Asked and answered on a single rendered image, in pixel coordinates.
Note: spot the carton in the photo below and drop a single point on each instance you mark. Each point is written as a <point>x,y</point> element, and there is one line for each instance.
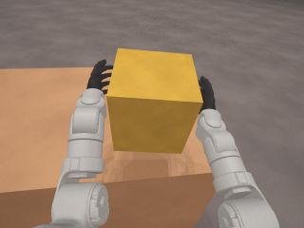
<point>153,101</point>

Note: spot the right robot forearm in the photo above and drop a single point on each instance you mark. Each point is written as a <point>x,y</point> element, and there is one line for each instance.
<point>231,180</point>

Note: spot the robot right upper arm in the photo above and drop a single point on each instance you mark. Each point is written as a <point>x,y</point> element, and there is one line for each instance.
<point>246,213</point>

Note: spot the pedestal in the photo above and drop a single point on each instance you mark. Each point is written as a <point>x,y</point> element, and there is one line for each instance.
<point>145,189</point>

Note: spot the robot left upper arm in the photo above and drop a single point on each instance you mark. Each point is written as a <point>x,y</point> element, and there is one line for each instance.
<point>79,205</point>

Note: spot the right robot hand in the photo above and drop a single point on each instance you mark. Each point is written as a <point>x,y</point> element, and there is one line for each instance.
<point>207,94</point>

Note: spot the left robot forearm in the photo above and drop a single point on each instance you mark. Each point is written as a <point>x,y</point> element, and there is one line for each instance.
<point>84,156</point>

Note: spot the left robot hand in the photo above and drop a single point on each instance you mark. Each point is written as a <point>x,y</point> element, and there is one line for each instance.
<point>96,76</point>

